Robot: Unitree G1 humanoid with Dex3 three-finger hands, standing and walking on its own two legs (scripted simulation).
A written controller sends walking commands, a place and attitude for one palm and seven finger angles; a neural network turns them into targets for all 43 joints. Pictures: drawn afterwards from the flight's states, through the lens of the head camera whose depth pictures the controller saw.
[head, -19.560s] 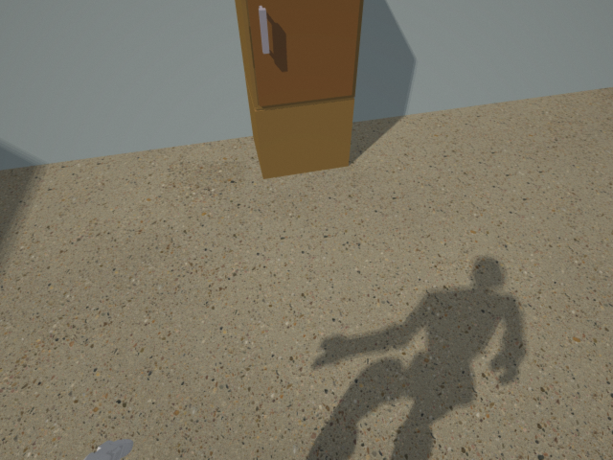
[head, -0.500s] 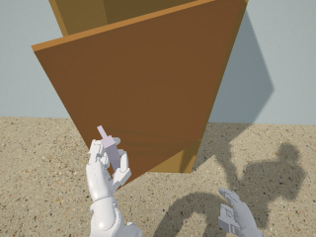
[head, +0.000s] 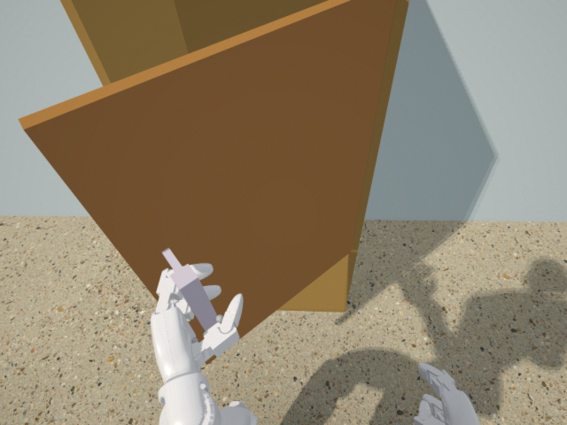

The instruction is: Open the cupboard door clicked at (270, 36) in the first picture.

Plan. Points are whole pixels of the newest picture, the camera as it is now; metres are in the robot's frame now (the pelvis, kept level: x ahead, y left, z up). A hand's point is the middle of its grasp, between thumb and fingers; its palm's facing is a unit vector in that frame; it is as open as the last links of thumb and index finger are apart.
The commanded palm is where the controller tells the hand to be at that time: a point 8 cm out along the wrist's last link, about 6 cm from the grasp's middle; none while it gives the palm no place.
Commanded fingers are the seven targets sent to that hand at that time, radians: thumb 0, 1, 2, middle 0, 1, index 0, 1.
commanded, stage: open thumb and fingers to let go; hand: left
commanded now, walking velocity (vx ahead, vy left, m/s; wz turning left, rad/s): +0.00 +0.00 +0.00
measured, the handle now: (191, 292) +0.29 +0.14 +0.05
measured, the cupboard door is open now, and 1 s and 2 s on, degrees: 42 42 42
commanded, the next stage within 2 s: slide the hand sideways off the handle in 0.52 s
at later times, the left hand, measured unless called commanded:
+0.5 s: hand (212, 323) +0.25 +0.10 +0.05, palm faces +0.29 -0.96 +0.01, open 15.0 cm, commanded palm +0.20 +0.15 +0.05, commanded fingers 0.00 -0.50 0.30 -0.15 -0.30 -0.15 -0.30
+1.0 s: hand (198, 352) +0.21 +0.11 +0.05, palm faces -0.12 -0.99 +0.08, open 16.1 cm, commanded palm +0.19 +0.17 +0.05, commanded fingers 0.00 -0.50 0.30 -0.15 -0.30 -0.15 -0.30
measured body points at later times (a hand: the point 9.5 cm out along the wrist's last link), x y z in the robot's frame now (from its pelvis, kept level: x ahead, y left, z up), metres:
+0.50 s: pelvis +0.00 +0.03 +0.00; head +0.03 +0.02 +0.45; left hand +0.23 +0.15 +0.05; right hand +0.18 -0.18 -0.09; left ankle +0.05 +0.17 -0.66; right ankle -0.03 -0.05 -0.66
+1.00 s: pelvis -0.01 +0.07 -0.01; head +0.04 +0.07 +0.44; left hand +0.21 +0.17 +0.05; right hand +0.16 -0.16 -0.08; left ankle +0.05 +0.17 -0.66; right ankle -0.03 -0.05 -0.66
